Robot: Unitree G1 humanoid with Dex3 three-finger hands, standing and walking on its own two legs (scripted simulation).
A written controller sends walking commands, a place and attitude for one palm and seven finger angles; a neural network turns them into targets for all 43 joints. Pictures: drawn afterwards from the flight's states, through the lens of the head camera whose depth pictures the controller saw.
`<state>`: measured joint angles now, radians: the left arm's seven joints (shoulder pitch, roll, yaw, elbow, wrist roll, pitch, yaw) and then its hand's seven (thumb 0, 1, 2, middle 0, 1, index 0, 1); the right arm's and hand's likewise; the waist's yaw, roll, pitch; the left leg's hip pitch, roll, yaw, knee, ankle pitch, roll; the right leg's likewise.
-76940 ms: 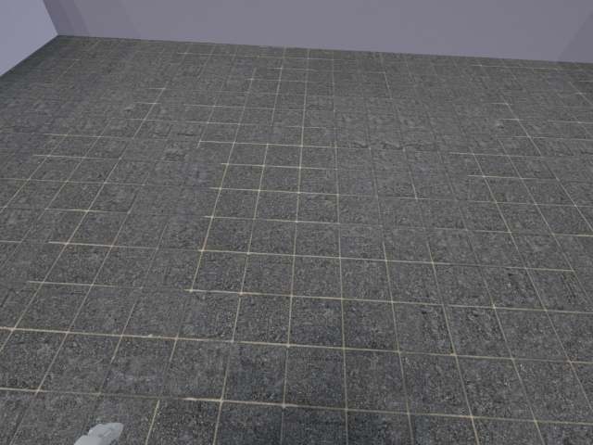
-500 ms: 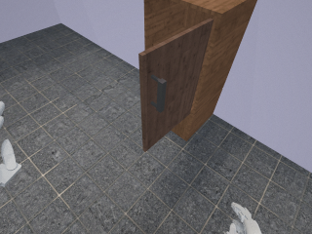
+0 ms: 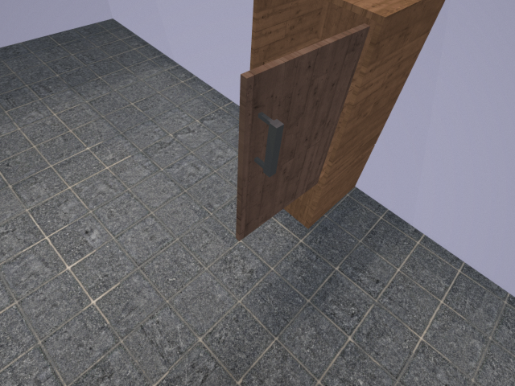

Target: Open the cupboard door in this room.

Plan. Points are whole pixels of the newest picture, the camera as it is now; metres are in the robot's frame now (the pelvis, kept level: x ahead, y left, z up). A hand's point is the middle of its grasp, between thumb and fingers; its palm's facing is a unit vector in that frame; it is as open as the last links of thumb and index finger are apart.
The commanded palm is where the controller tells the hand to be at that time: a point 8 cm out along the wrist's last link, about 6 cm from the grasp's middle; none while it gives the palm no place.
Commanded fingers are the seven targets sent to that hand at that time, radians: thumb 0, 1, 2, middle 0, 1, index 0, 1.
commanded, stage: let the arm hang, fingers relaxed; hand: left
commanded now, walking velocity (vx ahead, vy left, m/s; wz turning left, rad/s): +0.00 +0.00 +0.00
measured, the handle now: (266, 145) +0.61 +0.02 -0.01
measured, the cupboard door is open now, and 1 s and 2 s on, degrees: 88 88 88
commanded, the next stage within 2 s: look to check the result in 0.70 s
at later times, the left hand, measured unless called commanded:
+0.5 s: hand out of the picture +0.01 +0.16 -0.17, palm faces +0.01 -0.98 -0.17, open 7.3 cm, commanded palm none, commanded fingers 0.00 0.90 0.90 -0.20 -0.30 -0.20 -0.30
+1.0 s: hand out of the picture +0.01 +0.15 -0.17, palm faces +0.02 -0.99 -0.17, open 7.4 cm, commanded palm none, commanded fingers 0.00 0.90 0.90 -0.20 -0.30 -0.20 -0.30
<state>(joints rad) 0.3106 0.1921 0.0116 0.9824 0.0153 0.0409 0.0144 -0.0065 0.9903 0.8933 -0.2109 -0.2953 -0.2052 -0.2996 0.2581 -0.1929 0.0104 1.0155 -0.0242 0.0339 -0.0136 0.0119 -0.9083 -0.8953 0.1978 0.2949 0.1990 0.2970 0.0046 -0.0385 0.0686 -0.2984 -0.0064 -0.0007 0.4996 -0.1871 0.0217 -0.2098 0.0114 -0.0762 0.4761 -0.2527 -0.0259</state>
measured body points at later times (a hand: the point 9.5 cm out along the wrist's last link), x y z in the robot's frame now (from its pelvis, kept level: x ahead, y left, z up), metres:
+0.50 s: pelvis +0.01 +0.00 +0.00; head +0.02 -0.01 +0.45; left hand +0.01 +0.21 -0.16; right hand -0.01 -0.20 -0.16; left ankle +0.05 +0.10 -0.74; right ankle +0.00 -0.10 -0.74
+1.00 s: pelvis +0.03 +0.00 +0.01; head +0.04 -0.01 +0.46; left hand +0.01 +0.21 -0.15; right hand +0.02 -0.21 -0.16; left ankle +0.05 +0.10 -0.74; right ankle +0.00 -0.10 -0.74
